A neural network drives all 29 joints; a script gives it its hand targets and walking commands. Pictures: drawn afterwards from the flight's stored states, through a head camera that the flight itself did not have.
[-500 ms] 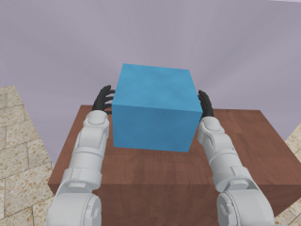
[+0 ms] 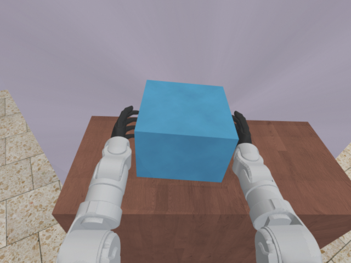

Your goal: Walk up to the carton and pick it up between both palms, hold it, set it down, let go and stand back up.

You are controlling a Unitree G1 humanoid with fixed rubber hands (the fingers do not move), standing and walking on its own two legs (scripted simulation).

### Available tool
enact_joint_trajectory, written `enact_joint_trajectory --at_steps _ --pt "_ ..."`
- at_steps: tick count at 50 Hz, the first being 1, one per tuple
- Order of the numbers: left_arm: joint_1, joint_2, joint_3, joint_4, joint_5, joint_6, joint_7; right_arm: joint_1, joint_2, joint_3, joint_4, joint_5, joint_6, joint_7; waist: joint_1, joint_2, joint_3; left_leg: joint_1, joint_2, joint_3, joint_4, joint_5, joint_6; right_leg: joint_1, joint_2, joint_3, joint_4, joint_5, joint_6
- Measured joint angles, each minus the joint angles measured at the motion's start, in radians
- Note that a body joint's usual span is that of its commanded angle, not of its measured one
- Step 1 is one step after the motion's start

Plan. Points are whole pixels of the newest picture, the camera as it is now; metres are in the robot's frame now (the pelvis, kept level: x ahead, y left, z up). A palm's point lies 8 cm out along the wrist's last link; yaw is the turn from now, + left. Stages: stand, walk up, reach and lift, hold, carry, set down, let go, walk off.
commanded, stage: set down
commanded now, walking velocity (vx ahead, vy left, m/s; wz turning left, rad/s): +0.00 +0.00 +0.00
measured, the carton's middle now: (182, 128) +0.41 -0.01 +0.11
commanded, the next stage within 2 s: none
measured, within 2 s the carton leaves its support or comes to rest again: neither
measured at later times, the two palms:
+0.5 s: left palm (130, 150) +0.37 +0.12 +0.08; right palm (247, 154) +0.37 -0.18 +0.07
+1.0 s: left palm (139, 155) +0.38 +0.10 +0.04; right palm (248, 154) +0.39 -0.19 +0.05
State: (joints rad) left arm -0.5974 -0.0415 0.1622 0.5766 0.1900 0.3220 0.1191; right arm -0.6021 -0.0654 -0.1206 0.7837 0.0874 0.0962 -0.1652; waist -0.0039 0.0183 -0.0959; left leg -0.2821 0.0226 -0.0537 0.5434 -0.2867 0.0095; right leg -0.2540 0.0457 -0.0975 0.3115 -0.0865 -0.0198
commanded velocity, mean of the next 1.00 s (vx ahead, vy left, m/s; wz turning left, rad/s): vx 0.00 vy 0.00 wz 0.00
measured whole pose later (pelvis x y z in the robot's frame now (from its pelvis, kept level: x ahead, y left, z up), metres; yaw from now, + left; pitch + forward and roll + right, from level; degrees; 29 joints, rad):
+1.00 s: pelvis +0.02 -0.03 +0.00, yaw +0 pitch +5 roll -1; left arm -0.56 -0.05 0.16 0.92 0.14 -0.10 0.18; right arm -0.57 -0.06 -0.17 0.93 0.01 -0.13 -0.12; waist 0.00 0.02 -0.08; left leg -0.31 0.02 -0.05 0.54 -0.31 -0.01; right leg -0.35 0.04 -0.10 0.45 -0.18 -0.05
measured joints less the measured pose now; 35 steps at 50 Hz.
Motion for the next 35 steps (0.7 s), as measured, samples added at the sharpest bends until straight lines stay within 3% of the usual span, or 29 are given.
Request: enact_joint_trajectory --at_steps 12,35 --pt "0.035 -0.021 0.000 0.015 -0.007 -0.074 0.016 0.034 -0.004 0.000 0.006 0.000 -0.061 0.012 0.000 0.000 0.008 0.000 0.000 0.000 -0.001 -0.003 0.000 -0.002 0.000 0.000 0.003 -0.005 -0.002" --pt "0.034 -0.028 0.000 0.253 -0.013 -0.291 0.052 0.032 -0.007 -0.052 0.136 -0.077 -0.170 0.049 0.000 0.000 0.016 0.000 0.001 0.001 -0.002 -0.013 -0.013 -0.048 -0.003 0.000 0.098 -0.066 -0.023"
